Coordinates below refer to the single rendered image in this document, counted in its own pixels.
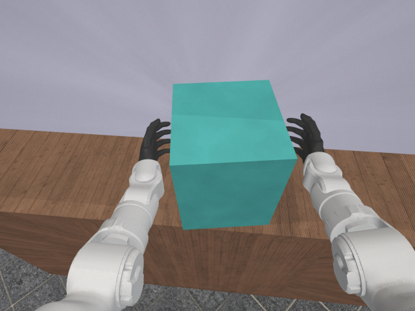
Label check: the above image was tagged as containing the robot left hand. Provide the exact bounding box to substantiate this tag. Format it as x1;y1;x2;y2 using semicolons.
139;119;171;161

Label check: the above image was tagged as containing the left robot upper arm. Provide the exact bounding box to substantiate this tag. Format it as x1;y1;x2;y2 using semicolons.
35;242;144;311

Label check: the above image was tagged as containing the carton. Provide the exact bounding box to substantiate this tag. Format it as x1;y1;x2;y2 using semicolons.
169;80;298;230

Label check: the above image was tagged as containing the pedestal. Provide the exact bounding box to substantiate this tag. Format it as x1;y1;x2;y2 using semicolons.
0;128;415;306

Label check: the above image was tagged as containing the robot left forearm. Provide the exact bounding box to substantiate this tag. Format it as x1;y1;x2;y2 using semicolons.
66;159;164;289

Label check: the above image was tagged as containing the right robot upper arm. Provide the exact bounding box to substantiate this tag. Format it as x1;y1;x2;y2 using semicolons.
331;227;415;311

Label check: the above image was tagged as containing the robot right hand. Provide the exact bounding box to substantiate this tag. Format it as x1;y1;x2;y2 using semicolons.
286;113;324;163

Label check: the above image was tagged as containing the robot right forearm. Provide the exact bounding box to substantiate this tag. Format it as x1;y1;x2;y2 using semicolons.
302;152;415;256

